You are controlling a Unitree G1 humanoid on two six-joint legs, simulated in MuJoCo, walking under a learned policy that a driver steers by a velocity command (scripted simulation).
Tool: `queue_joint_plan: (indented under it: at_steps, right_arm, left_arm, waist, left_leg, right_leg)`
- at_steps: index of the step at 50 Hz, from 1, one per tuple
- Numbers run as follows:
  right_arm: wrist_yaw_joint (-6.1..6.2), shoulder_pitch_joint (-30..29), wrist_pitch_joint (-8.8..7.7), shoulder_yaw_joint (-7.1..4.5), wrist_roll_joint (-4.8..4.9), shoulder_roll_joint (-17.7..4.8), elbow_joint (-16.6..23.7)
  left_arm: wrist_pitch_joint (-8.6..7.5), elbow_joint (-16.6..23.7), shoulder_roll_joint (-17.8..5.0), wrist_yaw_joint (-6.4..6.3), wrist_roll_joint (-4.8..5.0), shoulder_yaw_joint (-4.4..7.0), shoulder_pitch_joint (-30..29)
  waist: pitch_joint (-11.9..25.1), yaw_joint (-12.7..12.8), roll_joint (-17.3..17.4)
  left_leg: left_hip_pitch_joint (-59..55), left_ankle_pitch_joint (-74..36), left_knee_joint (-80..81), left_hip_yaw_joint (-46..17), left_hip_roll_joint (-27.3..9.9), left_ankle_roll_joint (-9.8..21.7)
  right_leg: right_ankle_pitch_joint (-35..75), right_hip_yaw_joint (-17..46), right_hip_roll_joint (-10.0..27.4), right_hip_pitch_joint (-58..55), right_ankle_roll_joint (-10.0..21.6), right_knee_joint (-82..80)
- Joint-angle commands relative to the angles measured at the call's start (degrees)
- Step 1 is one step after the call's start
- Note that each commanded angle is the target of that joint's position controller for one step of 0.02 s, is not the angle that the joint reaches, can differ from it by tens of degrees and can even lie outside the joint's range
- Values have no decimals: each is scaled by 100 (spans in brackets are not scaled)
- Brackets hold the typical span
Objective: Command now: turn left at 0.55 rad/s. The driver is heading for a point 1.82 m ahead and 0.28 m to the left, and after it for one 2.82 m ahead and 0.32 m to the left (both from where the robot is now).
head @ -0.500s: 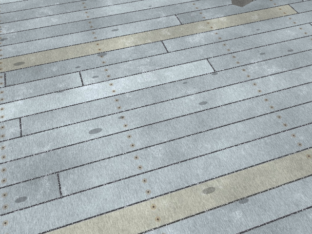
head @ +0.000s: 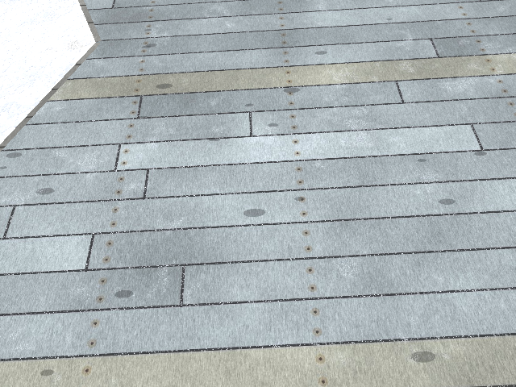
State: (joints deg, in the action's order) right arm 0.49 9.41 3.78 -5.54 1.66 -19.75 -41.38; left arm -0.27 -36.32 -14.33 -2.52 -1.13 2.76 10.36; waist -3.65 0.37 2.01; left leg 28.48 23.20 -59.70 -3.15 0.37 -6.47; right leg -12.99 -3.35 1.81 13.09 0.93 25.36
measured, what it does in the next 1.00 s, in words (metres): steps on the spot, turning left: left foot, then right foot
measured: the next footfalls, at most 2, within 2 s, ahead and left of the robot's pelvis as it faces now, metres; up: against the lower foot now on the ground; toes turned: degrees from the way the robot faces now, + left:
left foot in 0.18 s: +0.03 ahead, +0.14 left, +0.00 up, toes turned +9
right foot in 0.68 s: +0.11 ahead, -0.07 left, +0.00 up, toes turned +27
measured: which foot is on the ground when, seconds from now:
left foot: up 0.00-0.16, down 0.18-0.68, up 0.70-0.96, down 0.98-1.00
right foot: down 0.00-0.18, up 0.20-0.66, down 0.68-1.00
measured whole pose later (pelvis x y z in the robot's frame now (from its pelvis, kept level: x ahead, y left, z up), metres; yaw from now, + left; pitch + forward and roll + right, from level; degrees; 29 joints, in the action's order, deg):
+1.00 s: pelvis +0.01 +0.03 -0.01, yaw +25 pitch +0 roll +0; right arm 1.3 10.9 3.0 -3.0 0.2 -16.2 -41.5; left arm -0.6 -41.5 -13.6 0.0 -0.3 1.6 9.1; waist -3.1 0.2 0.6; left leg 10.4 15.9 -27.0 -4.5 -0.2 -1.9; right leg -14.8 2.0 -0.1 14.1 -0.6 29.1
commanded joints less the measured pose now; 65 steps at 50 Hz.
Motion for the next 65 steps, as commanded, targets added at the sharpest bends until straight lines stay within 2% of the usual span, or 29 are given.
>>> queue_joint_plan:
  at_steps: [1,6,8,9,10,11,12,14,15,22,26,30,32,33,34,35,36,37,39,43,45,47,48,49,50,51,52,55,65]
  right_arm:
    - [-88,-417,-67,26,-18,-185,689]
    - [-187,-281,29,-31,-10,-305,852]
    - [-208,126,45,-86,-18,-320,755]
    - [-148,392,34,-187,-32,-590,704]
    - [-31,630,-16,-362,-74,-1378,800]
    - [-95,577,-168,-304,-287,-1359,911]
    - [-127,443,-291,-231,-309,-1127,891]
    - [-47,-50,-342,-140,-116,-802,853]
    - [-6,-205,-314,-96,-51,-730,868]
    - [136,-63,-227,-104,-84,-838,831]
    - [108,-122,-192,-132,-97,-916,859]
    - [64,-217,-155,-88,-88,-822,859]
    - [84,-340,-125,-29,-35,-701,852]
    - [103,-241,-129,18,-32,-570,822]
    - [101,46,-161,106,-154,-310,805]
    - [106,237,-207,87,-134,-326,817]
    - [135,142,-233,-10,-205,-680,786]
    - [143,93,-224,-118,-144,-913,725]
    - [169,145,-135,-117,-130,-698,569]
    - [109,32,-124,112,-119,-47,531]
    - [87,-86,-148,138,-88,-26,527]
    - [68,208,-160,115,-86,-70,356]
    - [63,234,-166,110,-140,-166,326]
    - [96,249,-166,76,-195,-440,389]
    - [124,179,-151,-1,-219,-802,354]
    - [71,119,-168,67,-228,-434,318]
    - [36,55,-201,140,-262,-204,324]
    - [56,106,-323,180,-264,-183,212]
    - [86,319,-432,267,-232,-67,-50]
  left_arm:
    - [6,289,-1165,-16,28,378,55]
    - [-2,213,-1323,116,194,467,-98]
    - [-25,143,-1245,125,320,462,-163]
    - [-56,2,-1037,144,268,411,185]
    - [-63,262,-582,160,-100,242,126]
    - [-59,441,-753,92,-76,272,-409]
    - [-23,421,-992,53,52,339,-565]
    - [10,280,-1046,-30,53,392,-480]
    - [21,266,-1080,-54,20,414,-409]
    - [-16,212,-774,18,88,304,-448]
    - [-69,242,-804,87,129,306,-551]
    - [-154,197,-834,183,175,317,-370]
    - [-203,113,-742,240,162,305,-122]
    - [-222,97,-786,241,105,311,-61]
    - [-219,194,-1099,212,-15,341,-72]
    - [-183,194,-1339,216,-140,355,-329]
    - [-210,216,-1018,225,-129,286,-324]
    - [-226,200,-938,221,-62,247,-364]
    - [-229,142,-904,195,88,225,-499]
    - [-131,20,-764,193,82,158,-497]
    - [-57,-59,-861,195,84,178,-269]
    - [-18,-116,-866,203,157,150,-266]
    - [-50,-191,-818,213,173,125,-68]
    - [-126,-232,-759,243,94,82,87]
    - [-214,-210,-667,293,-13,50,254]
    - [-232,-252,-600,286,-56,14,24]
    - [-218,-263,-677,275,-39,28,-220]
    - [-122,-331,-647,197,26,34,-198]
    - [-71,-832,-658,93,65,63,56]
  waist:
    - [703,225,-1111]
    - [752,125,-1259]
    - [806,-147,-1118]
    - [933,-183,-545]
    - [1058,-73,1380]
    - [1256,-423,1237]
    - [1098,-445,689]
    - [753,-164,372]
    - [716,-70,441]
    - [866,-126,529]
    - [730,-187,672]
    - [870,-183,750]
    - [909,19,697]
    - [898,47,547]
    - [1046,-134,-289]
    - [695,-437,-1401]
    - [734,-205,-1433]
    - [620,-150,-1182]
    - [505,-176,-953]
    - [643,-87,-1170]
    - [762,91,-1293]
    - [767,-73,-1216]
    - [749,-55,-1073]
    - [860,28,-689]
    - [896,306,160]
    - [906,137,340]
    - [671,44,202]
    - [331,44,256]
    - [226,24,-50]
  left_leg:
    - [280,94,693,240,-208,-30]
    - [-606,-163,2024,673,-113,301]
    - [-1457,-1188,3307,824,71,630]
    - [-2365,-2248,3782,349,-64,870]
    - [-3556,-4859,3687,-1879,-1697,1622]
    - [-3034,-5163,3784,-2727,-2408,2782]
    - [-2841,-4607,3898,-2241,-2116,2722]
    - [-2600,-3746,3898,-1599,-1473,2116]
    - [-2434,-3848,3905,-1486,-1341,2031]
    - [-2325,-3018,3903,-1679,-1052,1994]
    - [-1932,-2304,3892,-2158,-997,1991]
    - [-2007,-2837,3606,-2470,-989,1918]
    - [-1886,-2885,3366,-2435,-796,1702]
    - [-1643,-2377,3247,-2340,-612,1451]
    - [-1219,-1203,2566,-1838,-202,1095]
    - [-506,555,1969,-937,601,748]
    - [-481,1379,969,-753,410,436]
    - [-354,1251,283,-744,351,307]
    - [-141,809,-109,-791,291,119]
    - [-757,465,1318,-164,48,-12]
    - [-1115,243,2207,44,34,16]
    - [-1736,-939,3653,219,95,169]
    - [-2154,-1590,4131,83,34,309]
    - [-2665,-2421,3991,-362,-370,493]
    - [-2613,-2778,3512,-596,-642,810]
    - [-2068,-1869,3571,-606,-606,1022]
    - [-1821,-1412,3691,-619,-526,995]
    - [-1532,-1353,3745,-568,-418,822]
    - [-1515,-1455,3720,-521,-317,842]
  right_leg:
    - [2574,885,1481,-1166,1203,-503]
    - [2685,596,1641,-936,1091,-211]
    - [2275,253,1479,-596,700,357]
    - [1477,-151,1185,55,246,1075]
    - [-1842,-616,427,1932,-420,2975]
    - [-2894,328,-122,2530,-585,4092]
    - [-2567,658,8,2584,-555,4495]
    - [-1625,766,125,2645,-509,4192]
    - [-1314,771,98,2496,-555,4102]
    - [-654,800,-210,1921,-697,2698]
    - [-768,884,-345,1395,-629,1897]
    - [-788,816,-361,836,-502,1150]
    - [-14,698,-345,186,-361,32]
    - [735,823,-130,-298,-236,-510]
    - [1663,1678,797,-839,82,-651]
    - [2632,2582,1530,-656,941,-672]
    - [2461,2999,1961,-353,1564,-795]
    - [2210,2778,1788,-331,1563,-786]
    - [1851,2212,1347,-437,1203,-655]
    - [2421,1438,838,-573,1010,-423]
    - [2538,1504,861,-714,1059,-307]
    - [2366,1482,799,-607,937,-174]
    - [2099,1482,744,-408,726,-203]
    - [1590,1374,637,-58,398,-129]
    - [874,918,213,103,87,-74]
    - [312,641,23,-304,-179,-42]
    - [274,611,-6,-333,-282,32]
    - [524,637,14,-277,-251,88]
    - [684,659,41,-333,-379,35]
